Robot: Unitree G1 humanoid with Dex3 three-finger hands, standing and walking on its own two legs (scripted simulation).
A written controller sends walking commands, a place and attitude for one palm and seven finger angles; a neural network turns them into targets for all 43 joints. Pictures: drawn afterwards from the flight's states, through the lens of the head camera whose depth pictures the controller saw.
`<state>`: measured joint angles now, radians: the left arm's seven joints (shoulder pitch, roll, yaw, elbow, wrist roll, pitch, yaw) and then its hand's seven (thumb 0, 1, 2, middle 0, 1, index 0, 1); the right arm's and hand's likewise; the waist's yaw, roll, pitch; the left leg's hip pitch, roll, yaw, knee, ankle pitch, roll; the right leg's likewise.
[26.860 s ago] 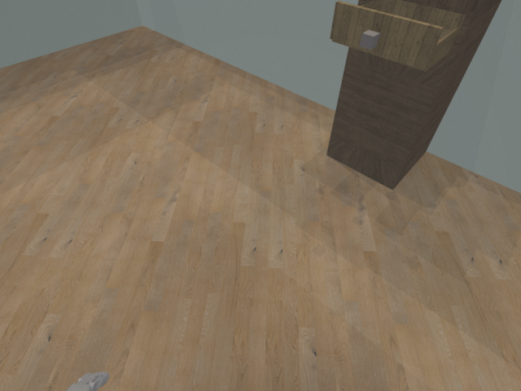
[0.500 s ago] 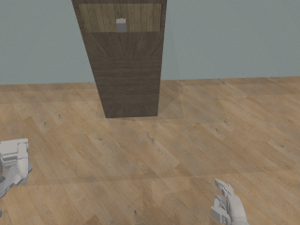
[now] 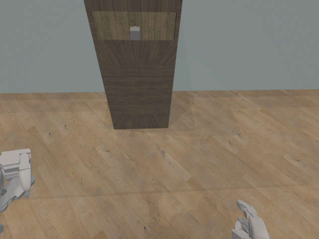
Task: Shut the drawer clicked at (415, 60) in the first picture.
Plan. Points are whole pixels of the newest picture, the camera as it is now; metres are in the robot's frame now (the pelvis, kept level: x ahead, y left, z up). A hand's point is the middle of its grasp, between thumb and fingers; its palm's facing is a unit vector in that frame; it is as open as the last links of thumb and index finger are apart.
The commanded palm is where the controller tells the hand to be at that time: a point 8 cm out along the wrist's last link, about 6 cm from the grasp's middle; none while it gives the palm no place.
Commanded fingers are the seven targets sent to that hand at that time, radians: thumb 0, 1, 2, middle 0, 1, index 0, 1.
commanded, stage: stop stepping back and stand still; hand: left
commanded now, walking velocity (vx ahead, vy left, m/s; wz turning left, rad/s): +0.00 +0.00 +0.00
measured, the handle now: (135, 31) +0.97 +0.18 +0.05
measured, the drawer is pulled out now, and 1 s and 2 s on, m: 0.00 0.00 0.00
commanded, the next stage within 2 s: let the arm hang, fingers relaxed in 0.26 s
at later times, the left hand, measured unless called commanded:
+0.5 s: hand (59, 216) +0.17 +0.26 -0.04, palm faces +0.08 -0.88 -0.46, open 3.1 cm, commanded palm none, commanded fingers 0.00 0.90 0.90 -1.08 -1.25 -1.08 -1.25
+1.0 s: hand out of the picture -0.01 +0.21 -0.16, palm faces +0.04 -0.95 -0.31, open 6.0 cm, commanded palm none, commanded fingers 0.00 0.90 0.90 -0.20 -0.30 -0.20 -0.30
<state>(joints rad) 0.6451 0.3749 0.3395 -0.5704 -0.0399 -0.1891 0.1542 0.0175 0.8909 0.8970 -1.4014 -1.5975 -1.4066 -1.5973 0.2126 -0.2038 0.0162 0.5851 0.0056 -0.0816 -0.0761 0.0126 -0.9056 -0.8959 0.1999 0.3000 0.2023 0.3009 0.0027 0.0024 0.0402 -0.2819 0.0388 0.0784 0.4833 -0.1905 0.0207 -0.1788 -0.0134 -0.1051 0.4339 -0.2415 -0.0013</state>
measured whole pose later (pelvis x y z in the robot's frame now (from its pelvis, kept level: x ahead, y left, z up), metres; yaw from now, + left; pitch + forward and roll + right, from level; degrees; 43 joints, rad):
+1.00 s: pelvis -0.01 -0.02 +0.00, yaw +2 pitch -3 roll -1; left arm 0.24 0.26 0.02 1.13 0.01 0.01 0.01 0.01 0.91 0.90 -0.45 -0.58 -0.45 -0.59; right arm 0.24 -0.23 -0.01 1.09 -0.02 0.03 -0.01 0.01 -0.91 -0.90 0.20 0.30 0.20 0.30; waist 0.00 0.04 0.07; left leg -0.25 0.03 0.04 0.44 -0.15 0.00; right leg -0.15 -0.01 -0.14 0.43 -0.24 -0.03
